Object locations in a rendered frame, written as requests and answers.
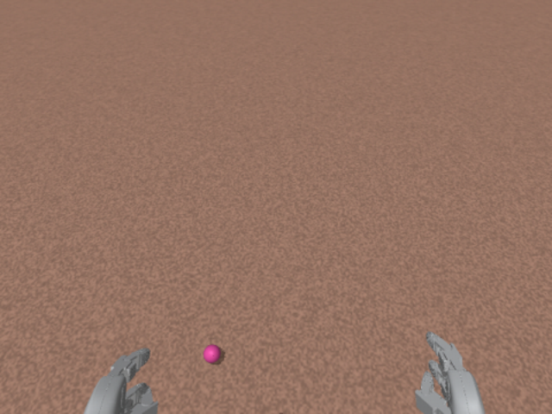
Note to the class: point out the left robot hand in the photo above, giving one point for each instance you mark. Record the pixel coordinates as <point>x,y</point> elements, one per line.
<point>110,396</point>

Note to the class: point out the ball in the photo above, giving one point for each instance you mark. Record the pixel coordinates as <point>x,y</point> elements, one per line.
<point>212,353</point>

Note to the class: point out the right robot hand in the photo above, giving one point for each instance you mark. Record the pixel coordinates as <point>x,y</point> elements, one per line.
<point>458,386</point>

